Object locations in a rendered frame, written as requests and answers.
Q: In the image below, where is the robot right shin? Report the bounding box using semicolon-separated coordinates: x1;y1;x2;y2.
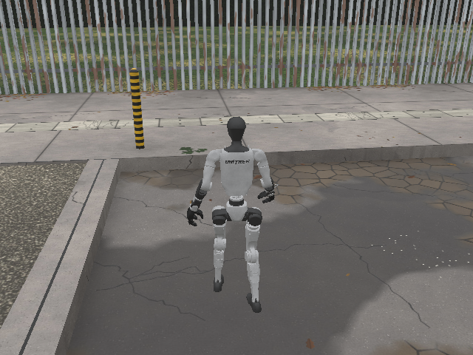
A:
247;250;260;302

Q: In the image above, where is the left robot forearm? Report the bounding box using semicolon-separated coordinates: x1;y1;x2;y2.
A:
189;179;207;212

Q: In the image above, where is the right robot forearm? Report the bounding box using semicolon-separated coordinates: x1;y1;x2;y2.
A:
265;177;275;196

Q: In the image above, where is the robot left hand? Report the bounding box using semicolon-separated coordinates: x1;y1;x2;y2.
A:
187;207;203;226

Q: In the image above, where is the robot left upper arm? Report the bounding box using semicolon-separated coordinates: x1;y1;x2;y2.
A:
200;149;221;191

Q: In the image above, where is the robot left foot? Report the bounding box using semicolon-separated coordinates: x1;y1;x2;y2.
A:
214;274;224;292

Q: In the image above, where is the robot right hand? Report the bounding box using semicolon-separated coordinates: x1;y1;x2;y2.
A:
258;191;275;203

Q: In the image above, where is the robot right upper arm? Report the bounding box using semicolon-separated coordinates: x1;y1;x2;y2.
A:
252;149;273;188

